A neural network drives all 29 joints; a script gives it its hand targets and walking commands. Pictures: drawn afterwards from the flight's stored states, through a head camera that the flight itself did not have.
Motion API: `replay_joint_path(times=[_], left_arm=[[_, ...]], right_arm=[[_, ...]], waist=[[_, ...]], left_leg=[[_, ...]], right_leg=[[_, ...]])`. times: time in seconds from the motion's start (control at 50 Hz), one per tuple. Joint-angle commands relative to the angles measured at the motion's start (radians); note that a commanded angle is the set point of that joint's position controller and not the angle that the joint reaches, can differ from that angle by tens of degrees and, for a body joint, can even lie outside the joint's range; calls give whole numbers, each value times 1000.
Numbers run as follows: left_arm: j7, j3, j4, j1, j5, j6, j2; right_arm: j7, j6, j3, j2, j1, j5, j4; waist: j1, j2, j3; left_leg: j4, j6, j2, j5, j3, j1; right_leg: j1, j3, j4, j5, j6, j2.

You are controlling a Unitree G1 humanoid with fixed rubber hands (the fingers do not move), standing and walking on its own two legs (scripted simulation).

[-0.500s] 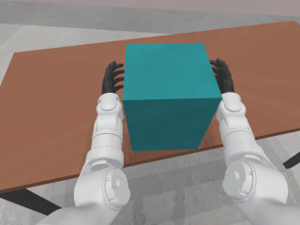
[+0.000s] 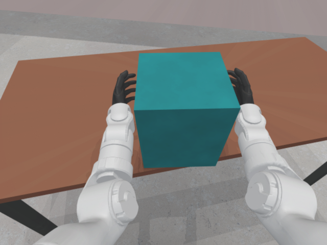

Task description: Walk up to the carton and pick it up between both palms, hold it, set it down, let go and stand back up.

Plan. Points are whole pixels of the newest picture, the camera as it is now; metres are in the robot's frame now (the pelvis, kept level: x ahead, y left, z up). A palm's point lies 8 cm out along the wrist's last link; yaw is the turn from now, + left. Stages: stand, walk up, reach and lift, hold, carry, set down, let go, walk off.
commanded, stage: reach and lift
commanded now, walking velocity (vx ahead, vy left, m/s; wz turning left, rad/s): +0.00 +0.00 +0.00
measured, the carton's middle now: (179, 113) +0.43 +0.03 +0.08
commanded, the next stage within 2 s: none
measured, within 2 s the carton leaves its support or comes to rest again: neither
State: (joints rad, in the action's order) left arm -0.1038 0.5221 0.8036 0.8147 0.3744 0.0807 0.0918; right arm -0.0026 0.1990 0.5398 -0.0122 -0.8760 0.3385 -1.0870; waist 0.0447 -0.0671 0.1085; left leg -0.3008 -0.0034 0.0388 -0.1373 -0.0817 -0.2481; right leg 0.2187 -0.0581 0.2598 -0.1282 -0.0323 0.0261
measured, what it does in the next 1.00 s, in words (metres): stands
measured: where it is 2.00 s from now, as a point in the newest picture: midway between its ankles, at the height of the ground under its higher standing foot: outside the picture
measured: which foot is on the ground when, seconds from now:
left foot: down 0.00-1.00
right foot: down 0.00-1.00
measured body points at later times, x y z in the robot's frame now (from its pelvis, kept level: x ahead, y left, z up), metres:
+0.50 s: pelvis -0.01 +0.00 +0.00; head -0.04 +0.04 +0.45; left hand +0.39 +0.19 +0.16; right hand +0.41 -0.11 +0.17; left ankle +0.00 +0.12 -0.75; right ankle +0.00 -0.10 -0.75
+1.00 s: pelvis -0.02 +0.01 +0.00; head -0.07 +0.05 +0.44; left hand +0.38 +0.19 +0.20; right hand +0.39 -0.12 +0.20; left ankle +0.00 +0.12 -0.75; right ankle +0.00 -0.10 -0.75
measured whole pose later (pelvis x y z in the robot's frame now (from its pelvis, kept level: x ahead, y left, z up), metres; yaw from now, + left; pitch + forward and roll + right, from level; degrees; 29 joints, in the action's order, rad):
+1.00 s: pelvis -0.02 +0.01 +0.00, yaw +2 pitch -7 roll -1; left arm -0.06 0.36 0.47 0.81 0.33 0.56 0.02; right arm 0.07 -0.11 0.24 -0.03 -0.86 -0.03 -0.89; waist -0.05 -0.08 0.00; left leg -0.33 0.02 0.02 -0.16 -0.06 -0.05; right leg -0.01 -0.09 0.27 -0.15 -0.01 0.00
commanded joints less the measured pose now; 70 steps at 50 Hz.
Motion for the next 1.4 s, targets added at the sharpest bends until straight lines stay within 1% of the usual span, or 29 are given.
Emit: replay_joint_path(times=[0.0, 0.1, 0.16, 0.24, 0.3, 0.44, 0.48, 0.56, 0.64, 0.78, 0.84, 0.86, 0.96, 1.0, 1.04, 1.1, 1.14, 1.16, 1.2, 1.3, 1.38], left_arm=[[106, -283, -37, 640, -16, -3, 434], [119, -270, -45, 646, -17, 65, 427], [129, -265, -62, 641, -19, 103, 415], [138, -281, -95, 641, -29, 132, 415], [143, -302, -115, 628, -38, 150, 424], [156, -377, -184, 609, -70, 198, 448], [157, -403, -205, 606, -80, 213, 456], [160, -430, -223, 595, -86, 255, 465], [163, -442, -240, 587, -92, 302, 469], [173, -483, -325, 581, -114, 373, 462], [183, -500, -344, 586, -127, 407, 455], [188, -503, -356, 591, -131, 417, 452], [196, -556, -425, 624, -163, 459, 462], [200, -557, -424, 631, -166, 481, 460], [207, -554, -429, 637, -169, 501, 450], [218, -538, -411, 651, -165, 523, 444], [223, -526, -411, 667, -165, 533, 439], [223, -533, -423, 681, -168, 535, 445], [226, -524, -406, 679, -166, 545, 446], [231, -504, -423, 684, -160, 564, 437], [237, -510, -456, 671, -162, 579, 433]], right_arm=[[-112, 50, -227, 421, -660, 22, 59], [-114, -8, -203, 427, -670, 4, 59], [-115, -38, -200, 435, -668, -9, 76], [-114, -58, -211, 441, -676, -29, 118], [-109, -67, -228, 437, -670, -44, 136], [-87, -83, -297, 426, -668, -107, 185], [-82, -88, -319, 422, -677, -128, 198], [-72, -110, -349, 411, -685, -165, 211], [-65, -135, -367, 405, -696, -201, 226], [-44, -187, -459, 410, -695, -286, 314], [-32, -216, -498, 414, -705, -323, 346], [-27, -227, -513, 420, -707, -336, 360], [-6, -272, -585, 438, -747, -415, 431], [2, -296, -598, 440, -763, -436, 438], [9, -321, -607, 439, -763, -455, 439], [13, -355, -597, 447, -767, -464, 419], [12, -369, -593, 454, -776, -473, 419], [11, -374, -589, 452, -781, -476, 416], [11, -385, -586, 444, -783, -482, 404], [17, -408, -601, 447, -794, -504, 417], [29, -423, -632, 454, -790, -534, 451]], waist=[[4, 55, 463], [11, 56, 399], [8, 55, 370], [-1, 67, 372], [-16, 71, 367], [-41, 80, 356], [-47, 90, 355], [-57, 98, 316], [-60, 97, 286], [-76, 97, 297], [-89, 96, 277], [-89, 87, 278], [-115, 98, 303], [-121, 98, 279], [-126, 85, 256], [-136, 85, 219], [-135, 86, 219], [-140, 98, 224], [-141, 102, 210], [-140, 92, 214], [-141, 90, 234]], left_leg=[[0, -6, -8, 236, -48, 202], [23, 5, -14, 142, -51, 205], [31, 12, -19, 111, -51, 199], [25, 8, -26, 133, -49, 211], [16, -1, -28, 169, -40, 237], [-5, -20, -26, 251, -22, 307], [-12, -26, -23, 271, -15, 329], [-13, -33, -21, 265, -3, 346], [-12, -30, -20, 251, 4, 348], [-26, -31, -32, 283, 12, 368], [-26, -28, -38, 259, 17, 363], [-23, -24, -40, 249, 16, 355], [-29, -23, -44, 245, 31, 383], [-20, -18, -44, 202, 35, 369], [-5, -9, -44, 160, 35, 349], [17, 2, -42, 95, 37, 333], [27, 7, -41, 69, 34, 331], [31, 3, -37, 66, 36, 335], [37, 2, -35, 68, 39, 330], [36, 3, -35, 95, 39, 334], [19, -1, -41, 161, 38, 349]], right_leg=[[-219, -32, 21, 282, 49, -17], [-213, -22, 0, 160, 47, -25], [-232, -16, -2, 132, 48, -31], [-252, -15, 4, 151, 50, -34], [-268, -17, 6, 188, 51, -34], [-280, -26, 5, 238, 50, -25], [-269, -28, 2, 227, 46, -21], [-256, -32, -7, 183, 40, -17], [-245, -30, -12, 145, 36, -12], [-271, -29, -4, 203, 47, -6], [-272, -28, -8, 189, 52, -5], [-281, -26, -8, 190, 54, -5], [-263, -30, -6, 181, 53, 0], [-251, -30, -13, 133, 53, 0], [-247, -25, -22, 99, 54, -2], [-231, -22, -32, 33, 53, -3], [-226, -24, -35, 8, 51, -2], [-225, -24, -34, 6, 51, 0], [-226, -24, -37, 3, 50, 2], [-250, -23, -35, 27, 51, 6], [-277, -22, -29, 85, 54, 11]])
